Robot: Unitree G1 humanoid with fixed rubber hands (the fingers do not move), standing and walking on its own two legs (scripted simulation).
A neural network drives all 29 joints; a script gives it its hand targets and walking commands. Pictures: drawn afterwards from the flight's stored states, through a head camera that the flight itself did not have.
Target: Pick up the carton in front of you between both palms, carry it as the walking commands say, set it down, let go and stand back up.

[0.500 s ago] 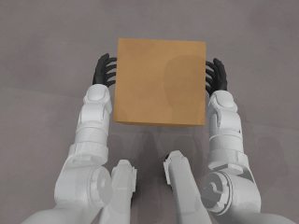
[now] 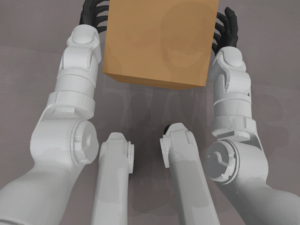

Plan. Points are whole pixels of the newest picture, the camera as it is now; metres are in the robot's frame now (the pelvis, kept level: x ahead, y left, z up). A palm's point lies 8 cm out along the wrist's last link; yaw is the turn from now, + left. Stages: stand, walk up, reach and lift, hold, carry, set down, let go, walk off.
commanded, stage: set down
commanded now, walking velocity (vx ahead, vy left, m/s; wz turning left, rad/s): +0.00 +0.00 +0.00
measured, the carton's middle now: (156, 45) +0.52 -0.07 -0.20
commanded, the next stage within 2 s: none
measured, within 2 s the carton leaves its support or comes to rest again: rests again in 0.98 s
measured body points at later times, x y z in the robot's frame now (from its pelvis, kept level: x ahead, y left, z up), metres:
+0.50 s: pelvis +0.01 +0.01 -0.07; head +0.38 +0.01 +0.18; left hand +0.59 +0.06 -0.25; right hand +0.51 -0.23 -0.24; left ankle +0.09 +0.12 -0.44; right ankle +0.12 -0.13 -0.44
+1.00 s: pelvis +0.00 +0.01 -0.09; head +0.37 +0.01 +0.16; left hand +0.58 +0.07 -0.27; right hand +0.50 -0.23 -0.26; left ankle +0.09 +0.12 -0.44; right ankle +0.12 -0.13 -0.44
